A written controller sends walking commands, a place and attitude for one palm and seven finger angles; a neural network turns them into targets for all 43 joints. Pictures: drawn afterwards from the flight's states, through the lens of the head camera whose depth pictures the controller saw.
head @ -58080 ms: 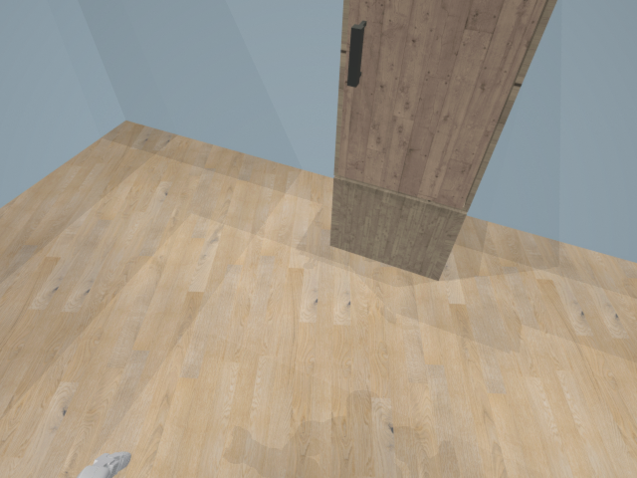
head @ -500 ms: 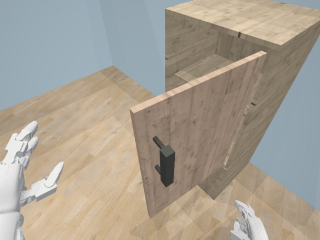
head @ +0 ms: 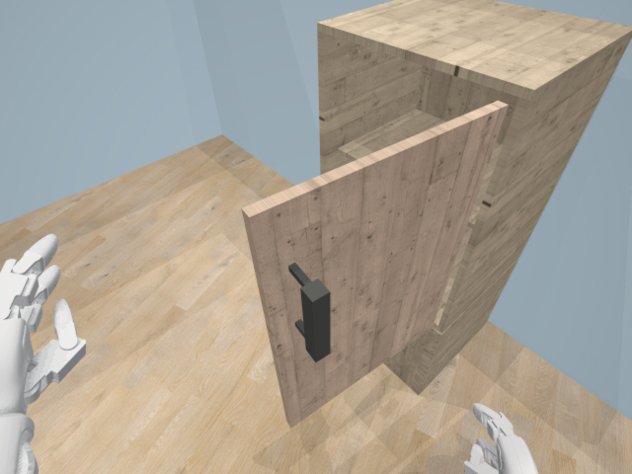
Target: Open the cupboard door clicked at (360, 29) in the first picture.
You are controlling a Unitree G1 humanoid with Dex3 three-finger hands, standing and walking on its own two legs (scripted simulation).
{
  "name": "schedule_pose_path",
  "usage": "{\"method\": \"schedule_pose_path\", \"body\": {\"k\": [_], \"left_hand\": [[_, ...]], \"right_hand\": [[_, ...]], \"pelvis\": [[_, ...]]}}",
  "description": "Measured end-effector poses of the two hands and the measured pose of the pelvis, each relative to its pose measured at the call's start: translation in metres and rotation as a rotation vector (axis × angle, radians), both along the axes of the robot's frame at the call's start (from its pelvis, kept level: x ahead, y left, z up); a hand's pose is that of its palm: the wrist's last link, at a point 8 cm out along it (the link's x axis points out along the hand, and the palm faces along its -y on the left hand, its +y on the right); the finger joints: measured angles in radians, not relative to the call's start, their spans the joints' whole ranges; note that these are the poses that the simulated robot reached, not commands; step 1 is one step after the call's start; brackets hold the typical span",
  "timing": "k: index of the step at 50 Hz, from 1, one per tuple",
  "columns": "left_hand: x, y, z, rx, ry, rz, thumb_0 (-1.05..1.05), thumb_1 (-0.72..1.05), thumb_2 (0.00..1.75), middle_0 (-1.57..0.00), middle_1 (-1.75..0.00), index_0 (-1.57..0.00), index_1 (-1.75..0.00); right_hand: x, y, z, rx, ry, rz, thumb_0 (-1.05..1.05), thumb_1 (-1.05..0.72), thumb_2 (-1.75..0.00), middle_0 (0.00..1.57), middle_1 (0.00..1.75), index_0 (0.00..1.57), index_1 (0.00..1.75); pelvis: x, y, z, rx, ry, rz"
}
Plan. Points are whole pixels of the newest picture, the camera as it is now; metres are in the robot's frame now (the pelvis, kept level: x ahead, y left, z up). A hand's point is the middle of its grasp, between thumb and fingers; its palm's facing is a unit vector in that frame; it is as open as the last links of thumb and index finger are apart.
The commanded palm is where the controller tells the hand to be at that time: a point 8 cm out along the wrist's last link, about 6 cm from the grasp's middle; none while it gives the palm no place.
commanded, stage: step back with the hand held close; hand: left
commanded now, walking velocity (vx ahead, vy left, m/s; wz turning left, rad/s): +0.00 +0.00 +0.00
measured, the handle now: (307, 312) +0.31 +0.06 +0.05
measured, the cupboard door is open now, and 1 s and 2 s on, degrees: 83 83 83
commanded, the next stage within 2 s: stop stepping back and stand still in 1.22 s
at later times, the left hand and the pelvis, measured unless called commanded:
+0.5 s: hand (57, 369) +0.16 +0.27 +0.15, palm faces +0.32 -0.79 -0.52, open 7.4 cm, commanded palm +0.10 +0.31 +0.17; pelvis -0.05 +0.02 -0.01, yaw -1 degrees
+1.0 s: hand out of the picture +0.05 +0.31 +0.16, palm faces +0.49 -0.74 -0.46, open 7.4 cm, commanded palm +0.00 +0.34 +0.17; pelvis -0.13 +0.03 -0.02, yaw +3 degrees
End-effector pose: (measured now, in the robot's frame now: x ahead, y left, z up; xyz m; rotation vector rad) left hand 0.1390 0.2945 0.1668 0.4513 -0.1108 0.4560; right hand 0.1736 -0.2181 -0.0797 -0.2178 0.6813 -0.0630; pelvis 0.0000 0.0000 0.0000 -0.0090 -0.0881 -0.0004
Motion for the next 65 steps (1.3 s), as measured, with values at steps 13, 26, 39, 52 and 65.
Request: {"method": "schedule_pose_path", "body": {"k": [13, 26, 39, 52, 65], "left_hand": [[0.002, 0.007, 0.005, 0.073, 0.003, -0.025, 0.01, 0.90, 0.90, -0.21, -0.30, -0.21, -0.30], [-0.022, 0.015, 0.005, 0.144, 0.020, -0.131, 0.02, 0.89, 0.90, -0.22, -0.30, -0.22, -0.30], [-0.081, 0.037, -0.003, 0.142, -0.053, -0.059, 0.01, 0.89, 0.90, -0.22, -0.30, -0.21, -0.30], [-0.135, 0.049, 0.003, 0.161, -0.175, -0.037, 0.01, 0.89, 0.90, -0.21, -0.30, -0.21, -0.30], [-0.168, 0.066, 0.021, 0.122, -0.216, -0.110, 0.02, 0.89, 0.90, -0.21, -0.30, -0.21, -0.30]], "right_hand": [[-0.017, -0.011, -0.002, -0.011, 0.042, -0.042, 0.01, -0.90, -0.90, 0.20, 0.30, 0.20, 0.30], [-0.063, -0.012, 0.001, -0.066, 0.077, -0.141, 0.01, -0.90, -0.90, 0.20, 0.30, 0.20, 0.30], [-0.109, 0.018, -0.007, -0.066, 0.049, -0.077, 0.01, -0.90, -0.90, 0.20, 0.30, 0.20, 0.30], [-0.144, 0.027, -0.015, -0.090, 0.070, -0.031, 0.01, -0.90, -0.90, 0.20, 0.30, 0.21, 0.30], [-0.205, 0.059, 0.013, -0.079, 0.064, -0.047, 0.01, -0.90, -0.90, 0.20, 0.30, 0.21, 0.30]], "pelvis": [[-0.017, -0.002, -0.001, -0.013, 0.055, -0.001], [-0.050, 0.017, -0.007, -0.009, 0.080, -0.017], [-0.096, 0.032, -0.017, -0.034, 0.065, 0.017], [-0.136, 0.040, -0.027, -0.023, 0.052, 0.045], [-0.189, 0.054, -0.005, -0.097, 0.123, 0.000]]}}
